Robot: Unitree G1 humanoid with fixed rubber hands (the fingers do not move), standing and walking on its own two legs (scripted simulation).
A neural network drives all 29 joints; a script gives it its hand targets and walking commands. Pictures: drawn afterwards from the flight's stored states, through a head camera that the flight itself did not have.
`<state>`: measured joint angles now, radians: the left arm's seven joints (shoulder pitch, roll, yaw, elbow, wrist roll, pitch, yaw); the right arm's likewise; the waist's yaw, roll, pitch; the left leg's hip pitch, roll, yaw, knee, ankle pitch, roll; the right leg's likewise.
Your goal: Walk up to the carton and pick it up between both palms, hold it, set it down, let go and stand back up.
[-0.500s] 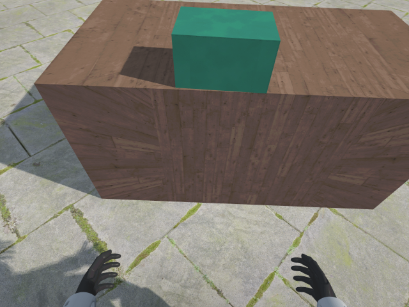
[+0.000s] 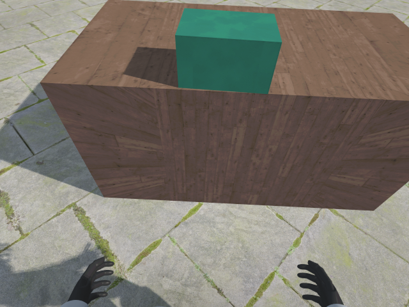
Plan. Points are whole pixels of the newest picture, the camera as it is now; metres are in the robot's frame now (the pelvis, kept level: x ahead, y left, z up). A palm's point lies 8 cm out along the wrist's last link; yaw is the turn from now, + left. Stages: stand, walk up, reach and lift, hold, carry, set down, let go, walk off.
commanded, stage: stand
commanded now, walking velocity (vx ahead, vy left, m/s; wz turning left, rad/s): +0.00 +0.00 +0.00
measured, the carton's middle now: (226, 50) +0.84 -0.05 +0.08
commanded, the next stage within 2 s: none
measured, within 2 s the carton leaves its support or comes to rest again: neither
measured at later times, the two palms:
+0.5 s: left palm out of the picture +0.12 +0.25 -0.08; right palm out of the picture +0.12 -0.25 -0.08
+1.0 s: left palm out of the picture +0.11 +0.25 -0.08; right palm out of the picture +0.12 -0.25 -0.08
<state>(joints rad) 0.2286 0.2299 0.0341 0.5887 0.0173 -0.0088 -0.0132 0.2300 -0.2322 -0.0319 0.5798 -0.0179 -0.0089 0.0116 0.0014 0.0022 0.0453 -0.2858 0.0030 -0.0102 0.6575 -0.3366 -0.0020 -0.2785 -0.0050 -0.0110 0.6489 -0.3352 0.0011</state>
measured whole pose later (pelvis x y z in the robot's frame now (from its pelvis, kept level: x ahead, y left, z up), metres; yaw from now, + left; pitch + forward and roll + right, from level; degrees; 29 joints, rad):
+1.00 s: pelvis -0.01 +0.00 +0.00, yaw +1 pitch -2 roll +0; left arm 0.26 0.25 0.02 0.63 0.01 -0.01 -0.01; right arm 0.26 -0.25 -0.02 0.61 -0.01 -0.01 0.01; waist 0.00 0.00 0.04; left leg -0.28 0.00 -0.03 0.62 -0.30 -0.01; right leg -0.27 -0.01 -0.03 0.60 -0.30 0.00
